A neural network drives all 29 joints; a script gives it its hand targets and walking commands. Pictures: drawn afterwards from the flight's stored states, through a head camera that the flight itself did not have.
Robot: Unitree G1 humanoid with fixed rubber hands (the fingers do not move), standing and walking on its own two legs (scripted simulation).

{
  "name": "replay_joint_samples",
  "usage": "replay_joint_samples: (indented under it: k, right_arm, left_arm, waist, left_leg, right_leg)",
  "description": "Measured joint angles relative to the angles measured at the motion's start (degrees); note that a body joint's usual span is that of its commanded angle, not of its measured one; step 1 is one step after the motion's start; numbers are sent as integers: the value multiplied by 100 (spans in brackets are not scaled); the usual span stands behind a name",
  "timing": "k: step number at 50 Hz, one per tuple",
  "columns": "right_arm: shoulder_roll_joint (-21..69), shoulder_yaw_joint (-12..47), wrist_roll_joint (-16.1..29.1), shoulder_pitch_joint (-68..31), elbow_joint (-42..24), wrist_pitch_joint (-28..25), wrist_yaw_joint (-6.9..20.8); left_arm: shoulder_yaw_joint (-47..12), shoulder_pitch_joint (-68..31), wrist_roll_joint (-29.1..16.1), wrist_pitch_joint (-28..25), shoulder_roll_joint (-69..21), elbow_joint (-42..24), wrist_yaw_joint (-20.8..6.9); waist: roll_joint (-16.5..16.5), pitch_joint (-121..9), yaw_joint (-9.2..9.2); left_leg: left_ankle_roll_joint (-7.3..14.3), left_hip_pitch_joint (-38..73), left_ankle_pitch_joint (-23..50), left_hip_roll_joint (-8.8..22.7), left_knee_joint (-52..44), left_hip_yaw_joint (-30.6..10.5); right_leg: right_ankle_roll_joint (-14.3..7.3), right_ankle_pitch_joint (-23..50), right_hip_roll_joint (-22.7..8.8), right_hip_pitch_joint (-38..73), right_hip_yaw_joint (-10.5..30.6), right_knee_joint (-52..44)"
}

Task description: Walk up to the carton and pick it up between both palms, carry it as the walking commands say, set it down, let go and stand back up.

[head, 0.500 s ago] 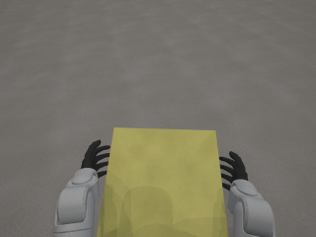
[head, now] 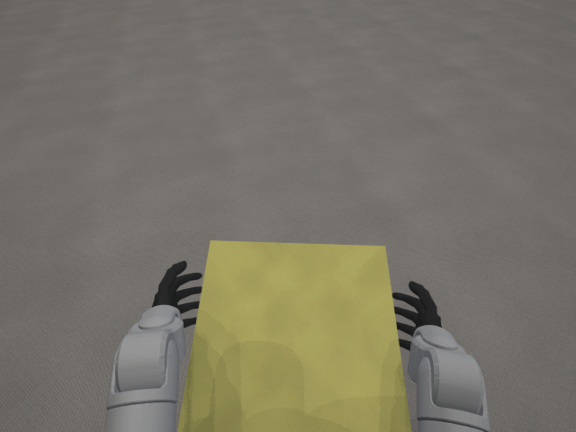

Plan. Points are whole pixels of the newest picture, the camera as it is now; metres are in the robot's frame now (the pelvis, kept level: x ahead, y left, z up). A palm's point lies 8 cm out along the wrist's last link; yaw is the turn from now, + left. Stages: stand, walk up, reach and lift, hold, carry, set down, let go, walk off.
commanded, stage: carry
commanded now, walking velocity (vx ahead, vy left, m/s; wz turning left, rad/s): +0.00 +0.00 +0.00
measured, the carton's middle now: (294, 345) +0.29 -0.01 -0.04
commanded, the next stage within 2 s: hold in 1.58 s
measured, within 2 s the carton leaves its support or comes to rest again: neither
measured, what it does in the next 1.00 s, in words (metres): stands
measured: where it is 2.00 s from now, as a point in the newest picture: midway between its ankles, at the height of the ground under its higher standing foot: outside the picture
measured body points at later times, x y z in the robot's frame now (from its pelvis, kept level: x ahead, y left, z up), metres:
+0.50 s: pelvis +0.01 -0.02 +0.00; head -0.02 -0.03 +0.45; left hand +0.30 +0.15 +0.05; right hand +0.29 -0.20 +0.03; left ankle +0.01 +0.09 -0.73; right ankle +0.03 -0.09 -0.73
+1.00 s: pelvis +0.01 -0.01 +0.00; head -0.01 -0.01 +0.45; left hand +0.30 +0.16 +0.04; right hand +0.29 -0.19 +0.03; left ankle +0.01 +0.09 -0.73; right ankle +0.03 -0.09 -0.73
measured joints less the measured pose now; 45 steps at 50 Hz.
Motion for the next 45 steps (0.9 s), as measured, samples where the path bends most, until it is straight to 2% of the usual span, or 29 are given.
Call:
replay_joint_samples:
  k: [8,13,17,22,31,40,45]
  right_arm:
    - [-5,70,14,66,-27,-260,28]
    - [-15,94,-32,186,264,-392,95]
    - [-20,108,-2,260,200,-449,109]
    - [-13,37,-134,142,438,-539,122]
    - [-13,44,-58,143,381,-575,79]
    - [-8,-26,-126,105,612,-764,166]
    - [-21,36,98,282,166,-618,89]
  left_arm:
    - [-70,233,-8,-374,28,-65,-39]
    - [-76,386,33,-450,41,137,-40]
    - [-105,425,13,-479,44,82,-33]
    - [-64,316,85,-625,36,401,-57]
    - [-35,310,39,-628,36,326,-65]
    - [-25,271,144,-741,32,483,-86]
    - [-175,425,-51,-535,47,3,42]
  waist:
    - [-132,16,-40]
    - [-131,-163,-20]
    - [-129,-191,-2]
    - [-90,-273,16]
    - [-75,-163,-24]
    - [-279,-80,-30]
    - [-255,-16,-8]
  left_leg:
    - [-79,-16,-94,53,90,9]
    - [-125,93,-176,115,116,-17]
    - [-151,171,-197,134,109,-42]
    - [-176,203,-197,156,88,-45]
    - [-206,176,-238,242,172,-52]
    - [-174,191,-230,229,166,-7]
    - [-119,210,-226,165,148,33]
  right_leg:
    - [-84,-114,38,-49,-26,146]
    - [-126,-164,92,90,-69,108]
    - [-152,-189,104,177,-105,95]
    - [-172,-192,117,208,-123,77]
    - [-195,-139,188,258,-164,-14]
    - [-163,-129,159,262,-151,-7]
    - [-115,-181,87,237,-124,76]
